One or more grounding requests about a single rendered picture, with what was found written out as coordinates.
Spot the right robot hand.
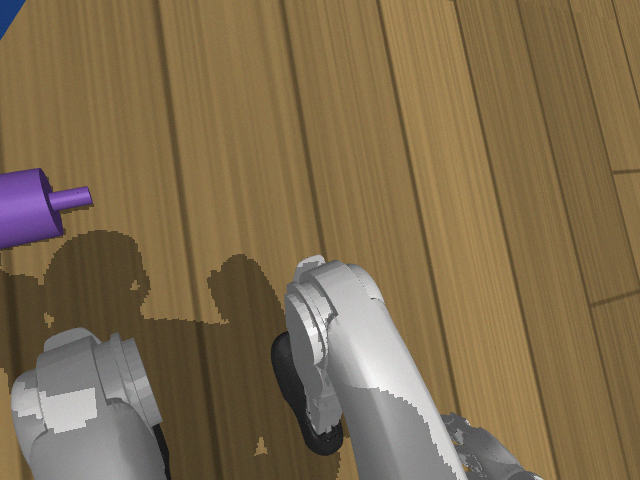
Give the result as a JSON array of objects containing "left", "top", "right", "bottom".
[{"left": 440, "top": 412, "right": 525, "bottom": 480}]

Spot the right robot foot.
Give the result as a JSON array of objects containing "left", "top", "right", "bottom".
[{"left": 271, "top": 331, "right": 343, "bottom": 456}]

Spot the left robot foot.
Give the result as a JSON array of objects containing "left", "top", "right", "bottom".
[{"left": 152, "top": 423, "right": 172, "bottom": 480}]

